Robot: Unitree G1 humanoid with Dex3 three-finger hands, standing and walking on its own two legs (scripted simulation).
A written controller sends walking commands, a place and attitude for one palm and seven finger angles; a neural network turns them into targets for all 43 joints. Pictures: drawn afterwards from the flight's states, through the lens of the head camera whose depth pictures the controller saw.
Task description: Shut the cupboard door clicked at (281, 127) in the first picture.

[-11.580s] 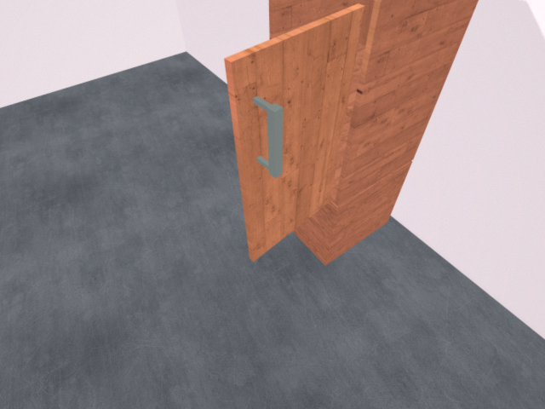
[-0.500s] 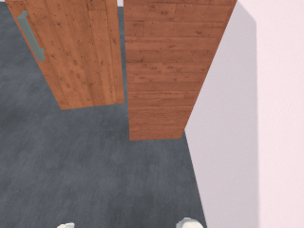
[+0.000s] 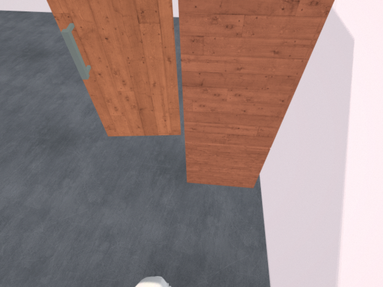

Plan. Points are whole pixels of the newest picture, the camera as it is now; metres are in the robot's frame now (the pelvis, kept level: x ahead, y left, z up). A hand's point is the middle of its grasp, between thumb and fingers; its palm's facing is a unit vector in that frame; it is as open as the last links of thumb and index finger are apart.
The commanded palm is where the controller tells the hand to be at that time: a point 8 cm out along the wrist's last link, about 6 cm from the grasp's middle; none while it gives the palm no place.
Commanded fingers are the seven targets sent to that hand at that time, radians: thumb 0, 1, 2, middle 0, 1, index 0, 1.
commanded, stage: take the last steps up to it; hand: left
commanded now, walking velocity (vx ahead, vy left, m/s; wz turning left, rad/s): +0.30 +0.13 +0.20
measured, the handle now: (78, 52) +0.73 +0.39 +0.09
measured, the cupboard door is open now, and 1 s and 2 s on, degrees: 97 97 97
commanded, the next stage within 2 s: come to a stop and stand still in 0.68 s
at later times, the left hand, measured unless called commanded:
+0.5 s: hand out of the picture +0.12 +0.26 -0.17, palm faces +0.11 -0.98 -0.18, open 7.4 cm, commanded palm none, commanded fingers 0.00 0.90 0.90 -0.20 -0.30 -0.20 -0.30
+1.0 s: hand (88, 247) +0.23 +0.30 -0.19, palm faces +0.14 -0.98 -0.17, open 7.3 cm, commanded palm none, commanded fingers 0.00 0.90 0.90 -0.20 -0.30 -0.20 -0.30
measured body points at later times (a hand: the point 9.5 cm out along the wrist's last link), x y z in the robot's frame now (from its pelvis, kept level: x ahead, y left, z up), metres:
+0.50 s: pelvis +0.10 +0.08 +0.00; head +0.12 +0.08 +0.45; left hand +0.12 +0.31 -0.16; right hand +0.12 -0.16 -0.16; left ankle +0.03 +0.15 -0.74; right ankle +0.17 -0.05 -0.71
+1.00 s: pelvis +0.24 +0.12 -0.01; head +0.26 +0.14 +0.44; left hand +0.23 +0.35 -0.18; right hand +0.28 -0.11 -0.16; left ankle +0.26 +0.22 -0.74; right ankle +0.20 -0.03 -0.74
